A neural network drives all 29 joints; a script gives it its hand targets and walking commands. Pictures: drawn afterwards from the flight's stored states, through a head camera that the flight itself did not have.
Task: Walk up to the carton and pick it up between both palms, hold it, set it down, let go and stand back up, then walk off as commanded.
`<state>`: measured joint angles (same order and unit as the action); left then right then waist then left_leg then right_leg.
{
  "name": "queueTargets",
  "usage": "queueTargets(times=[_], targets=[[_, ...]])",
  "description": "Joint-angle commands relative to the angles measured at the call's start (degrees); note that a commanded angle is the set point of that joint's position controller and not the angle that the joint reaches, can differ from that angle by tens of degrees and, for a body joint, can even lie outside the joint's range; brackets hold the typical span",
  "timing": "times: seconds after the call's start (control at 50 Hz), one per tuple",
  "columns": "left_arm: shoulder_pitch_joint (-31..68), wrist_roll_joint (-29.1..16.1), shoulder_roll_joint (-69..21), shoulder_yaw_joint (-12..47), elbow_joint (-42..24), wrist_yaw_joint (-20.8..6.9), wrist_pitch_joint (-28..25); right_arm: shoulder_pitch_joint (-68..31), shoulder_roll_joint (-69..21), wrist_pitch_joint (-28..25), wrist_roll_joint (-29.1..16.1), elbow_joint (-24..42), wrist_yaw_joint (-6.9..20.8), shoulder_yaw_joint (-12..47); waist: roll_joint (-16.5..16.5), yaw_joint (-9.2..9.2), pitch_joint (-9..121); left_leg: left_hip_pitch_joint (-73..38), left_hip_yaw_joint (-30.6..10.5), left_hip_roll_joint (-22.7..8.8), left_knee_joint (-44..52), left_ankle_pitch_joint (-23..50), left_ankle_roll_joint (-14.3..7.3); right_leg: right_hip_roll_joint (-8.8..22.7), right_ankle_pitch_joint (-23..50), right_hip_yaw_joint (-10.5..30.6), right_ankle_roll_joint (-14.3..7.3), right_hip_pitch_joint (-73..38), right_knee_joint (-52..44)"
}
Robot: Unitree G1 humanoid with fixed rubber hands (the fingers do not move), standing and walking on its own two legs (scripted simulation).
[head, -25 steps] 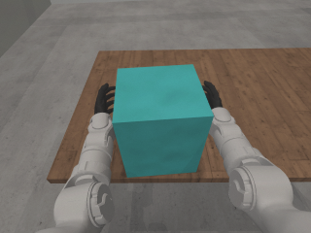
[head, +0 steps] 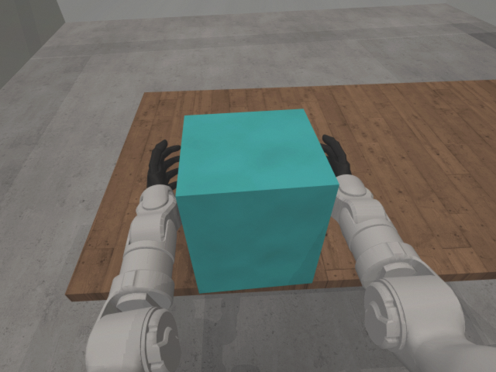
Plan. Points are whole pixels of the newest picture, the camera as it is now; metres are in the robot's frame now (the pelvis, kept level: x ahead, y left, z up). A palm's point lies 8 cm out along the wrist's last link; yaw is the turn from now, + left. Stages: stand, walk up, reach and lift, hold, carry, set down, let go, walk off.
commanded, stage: reach and lift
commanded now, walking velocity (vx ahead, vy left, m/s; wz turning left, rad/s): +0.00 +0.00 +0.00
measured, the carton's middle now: (250, 202) +0.40 +0.04 +0.08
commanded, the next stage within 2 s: none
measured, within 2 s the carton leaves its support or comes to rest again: neither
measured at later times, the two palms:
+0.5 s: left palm (159, 171) +0.38 +0.18 +0.17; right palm (348, 169) +0.41 -0.12 +0.16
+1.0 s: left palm (162, 153) +0.37 +0.17 +0.20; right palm (367, 161) +0.39 -0.13 +0.19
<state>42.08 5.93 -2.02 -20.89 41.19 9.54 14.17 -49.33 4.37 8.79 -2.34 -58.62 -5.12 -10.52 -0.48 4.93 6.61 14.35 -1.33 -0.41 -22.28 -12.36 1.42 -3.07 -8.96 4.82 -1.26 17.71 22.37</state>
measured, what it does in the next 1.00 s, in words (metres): stands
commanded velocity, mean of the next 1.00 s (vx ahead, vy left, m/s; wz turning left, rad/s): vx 0.00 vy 0.00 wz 0.00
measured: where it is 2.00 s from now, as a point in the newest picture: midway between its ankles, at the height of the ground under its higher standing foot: outside the picture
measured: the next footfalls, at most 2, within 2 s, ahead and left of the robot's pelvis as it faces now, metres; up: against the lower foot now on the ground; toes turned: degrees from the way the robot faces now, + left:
none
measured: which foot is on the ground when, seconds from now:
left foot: down 0.00-1.00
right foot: down 0.00-1.00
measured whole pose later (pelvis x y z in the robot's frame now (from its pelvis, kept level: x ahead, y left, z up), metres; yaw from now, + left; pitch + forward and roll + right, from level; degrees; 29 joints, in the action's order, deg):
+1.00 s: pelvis -0.02 +0.00 +0.00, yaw +0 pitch +3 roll +0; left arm 50.3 5.2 2.4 -19.8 40.0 7.5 28.9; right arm -52.6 4.9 24.7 -8.2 -49.7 -10.9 -8.8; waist -0.5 1.4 10.7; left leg 14.3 -1.4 -0.4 -22.3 -11.0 1.4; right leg -3.1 -7.5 4.8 -1.2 17.7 22.4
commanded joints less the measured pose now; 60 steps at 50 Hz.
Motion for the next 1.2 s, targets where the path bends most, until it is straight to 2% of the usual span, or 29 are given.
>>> queueTargets(times=[0.0,0.02,0.08,0.12,0.18,0.2,0.28,0.34,0.36,0.38,0.4,0.42,0.44,0.48,0.52,0.54,0.56,0.58,0.68,0.72,0.76,0.82,0.84,0.86,0.92,0.96,0.98,1.04,1.18], targets=[[50.5,-5.8,-40.3,31.7,-15.4,-4.3,-0.5,-49.4,-42.6,-3.5,-7.2,25.9,5.6,22.3,1.8,-1.8,36.1,-6.7,-0.4,2.0,-2.1,28.8,3.2,-1.5,21.5,-4.4,1.9,-22.0,-3.2],[47.2,-5.7,-41.0,32.4,-15.6,-4.2,0.3,-49.4,-43.0,-3.2,-7.5,27.0,5.5,24.4,0.9,-0.27,37.1,-8.2,-0.4,2.3,-2.0,28.4,2.6,-2.1,20.5,-4.7,2.0,-21.9,-3.5],[45.0,-3.2,-39.6,28.9,-9.2,-4.7,2.9,-47.2,-42.2,-0.9,-6.9,20.1,5.3,21.7,2.1,-0.71,27.6,-7.0,-0.1,1.8,0.0,24.6,2.8,-1.6,15.2,-4.3,1.5,-19.6,-5.2],[49.8,-2.6,-36.8,23.7,-5.4,-5.5,3.3,-49.2,-42.0,0.1,-5.2,14.6,5.8,18.0,-1.1,-0.72,21.6,-3.3,0.4,1.9,1.6,18.1,1.6,-1.4,8.7,-4.6,1.6,-19.1,-5.6],[47.6,-1.2,-37.6,23.2,-2.6,-6.8,5.7,-52.6,-41.1,0.5,-3.6,16.5,5.6,16.4,0.3,-1.5,18.9,-2.1,0.6,1.6,3.3,12.0,1.2,-0.3,5.9,-3.5,2.3,-18.3,-6.0],[47.4,-0.1,-37.0,21.6,-2.4,-6.9,6.3,-52.4,-40.4,1.2,-3.9,15.6,6.1,16.4,0.6,-0.19,17.8,-1.3,0.7,1.6,3.8,10.4,0.8,-0.4,3.7,-3.7,2.0,-18.6,-6.0],[47.5,-3.6,-38.5,23.0,-1.7,-7.7,6.6,-54.5,-42.3,1.4,-5.1,19.1,4.9,17.7,-2.0,-2.24,25.7,-2.0,0.5,2.1,2.8,13.2,0.3,-0.6,9.1,-3.7,2.2,-21.5,-5.1],[49.6,-5.9,-40.0,26.1,-6.3,-7.3,5.9,-59.4,-44.4,0.9,-7.2,28.2,4.6,22.2,-2.1,-1.09,33.2,-2.7,0.7,2.7,1.2,18.5,0.4,-1.1,15.4,-3.8,2.4,-24.9,-3.9],[49.0,-5.9,-40.1,26.7,-5.8,-7.3,6.0,-56.0,-45.7,1.4,-8.4,25.5,4.2,22.3,-1.0,-2.39,31.3,-1.7,0.3,3.1,1.4,16.8,0.5,-0.6,15.3,-3.3,2.8,-24.6,-4.1],[46.9,-4.8,-39.1,25.8,-4.2,-7.5,6.7,-57.9,-45.7,1.6,-8.6,28.3,4.0,24.1,-1.9,-0.28,32.3,-1.0,0.7,3.4,1.5,16.8,-0.3,-0.3,16.1,-2.7,3.2,-26.4,-3.7],[49.3,-4.6,-38.9,24.7,-3.9,-7.4,7.0,-58.4,-44.5,1.9,-8.5,26.3,4.0,22.1,-0.8,-1.77,29.6,-1.2,0.0,3.0,2.1,14.9,0.1,-0.2,13.6,-2.8,3.2,-25.2,-4.1],[49.9,-5.5,-38.9,25.4,-5.5,-7.2,6.5,-60.7,-44.9,1.5,-9.0,29.9,3.9,23.4,-0.3,-0.56,31.8,-1.0,0.2,3.2,1.6,15.0,-0.2,0.0,13.5,-2.8,3.3,-25.0,-3.9],[53.8,-6.9,-39.8,28.4,-10.1,-7.1,6.1,-58.8,-46.7,2.0,-9.0,28.8,3.5,23.4,-0.1,-2.81,34.3,-2.3,0.2,3.3,0.9,17.5,0.4,0.2,18.5,-2.6,3.4,-27.1,-3.1],[55.6,-6.8,-39.0,27.3,-11.7,-7.2,6.7,-55.8,-46.7,3.4,-10.1,25.5,3.5,23.1,0.4,-3.57,31.9,-3.6,-0.1,3.1,0.9,18.0,0.8,-0.1,18.3,-2.5,3.3,-25.9,-3.6],[55.6,-8.3,-39.4,29.9,-13.7,-7.0,7.1,-57.4,-48.0,3.8,-11.6,29.3,2.7,26.2,0.2,-2.26,37.5,-3.4,-0.3,3.5,0.1,19.7,1.0,-0.3,21.3,-2.4,3.5,-27.7,-2.4],[51.8,-7.6,-39.9,29.7,-8.9,-7.2,8.2,-56.2,-46.7,4.6,-11.8,28.3,2.6,26.0,0.7,-2.93,34.4,-3.4,-0.7,3.1,0.7,17.9,0.9,-0.6,18.1,-2.6,3.2,-25.6,-3.4],[56.2,-8.5,-39.1,29.6,-12.9,-7.0,7.7,-56.4,-47.6,4.8,-12.7,29.0,2.4,26.5,1.4,-2.54,36.1,-3.8,-0.9,3.2,0.1,18.5,0.8,-0.5,17.5,-2.5,3.0,-25.2,-3.2],[51.8,-7.5,-38.7,28.1,-8.2,-7.4,9.2,-56.5,-46.2,5.5,-12.6,30.0,2.0,26.1,-0.6,-3.03,33.3,-3.6,-0.9,3.1,0.2,17.7,0.1,-0.3,18.7,-2.0,3.4,-25.1,-3.6],[54.0,-7.3,-37.4,27.9,-11.0,-8.1,10.7,-56.7,-46.0,7.8,-14.1,31.3,0.6,26.6,-0.4,-3.72,29.2,-3.0,-1.1,3.8,0.2,15.5,0.4,0.0,18.6,-1.6,4.1,-23.9,-3.8],[51.0,-6.4,-37.5,26.5,-5.9,-8.5,11.8,-56.7,-44.3,8.6,-13.3,29.4,0.2,24.6,0.5,-5.06,26.6,-2.6,-1.1,3.7,0.5,13.4,0.2,0.2,16.1,-2.1,3.7,-22.2,-4.4],[50.0,-4.4,-37.0,24.4,-4.8,-8.9,13.0,-57.3,-44.4,9.4,-13.9,28.6,0.2,24.9,0.8,-3.08,25.8,-0.9,-0.6,3.7,1.6,11.5,-0.4,0.5,13.4,-1.6,3.4,-23.4,-4.9],[54.0,-6.5,-38.5,26.1,-12.3,-9.1,13.5,-59.5,-46.3,9.9,-16.9,33.7,-0.1,27.7,0.6,-3.39,32.2,-3.7,-1.0,3.9,0.7,16.9,-0.2,0.0,19.7,-1.6,3.8,-25.8,-4.0],[54.3,-7.0,-39.2,26.8,-11.6,-8.8,13.6,-58.2,-45.5,10.1,-16.9,31.4,-0.2,26.8,2.1,-4.62,32.7,-3.9,-1.2,3.8,0.6,16.1,0.6,-0.3,17.6,-2.1,3.5,-25.5,-4.0],[55.1,-7.0,-38.9,26.9,-11.7,-8.5,14.0,-59.6,-45.1,10.2,-17.2,31.7,0.1,27.0,2.4,-3.78,31.4,-3.7,-1.5,3.3,0.8,15.6,0.5,-0.7,16.0,-1.9,2.9,-24.2,-4.1],[55.5,-6.0,-37.1,24.1,-9.0,-8.6,14.4,-63.5,-45.7,10.5,-17.2,34.2,0.1,26.8,-0.9,-3.11,30.0,-3.0,-1.0,3.8,1.4,11.5,-0.8,-0.6,11.2,-2.4,3.9,-22.4,-4.6],[57.9,-8.3,-39.1,27.4,-13.9,-8.3,14.5,-62.4,-46.5,11.2,-18.4,35.8,-0.3,27.8,-0.1,-4.91,32.3,-5.2,-1.5,3.6,0.2,15.1,-0.2,-0.6,16.1,-2.2,3.9,-22.2,-4.6],[57.3,-7.5,-38.7,27.3,-14.1,-8.3,15.0,-61.6,-46.5,11.7,-18.8,35.0,-0.4,28.7,1.8,-4.15,32.7,-4.6,-1.5,3.6,0.4,15.2,0.0,-0.3,16.5,-1.8,3.7,-23.7,-4.3],[58.1,-9.5,-38.1,28.9,-16.8,-8.1,15.3,-63.0,-47.1,12.6,-20.7,40.2,-1.2,30.2,-1.1,-4.98,35.3,-5.4,-1.6,3.7,-0.2,17.4,0.3,-0.7,20.1,-2.0,4.1,-25.1,-3.9],[56.0,-4.6,-35.5,23.9,-10.6,-9.9,19.2,-59.9,-41.9,16.1,-19.8,30.6,-2.0,26.1,1.2,-6.63,23.9,-4.1,-1.4,3.2,1.8,8.6,-0.2,0.3,10.2,-1.5,3.5,-20.5,-6.6]])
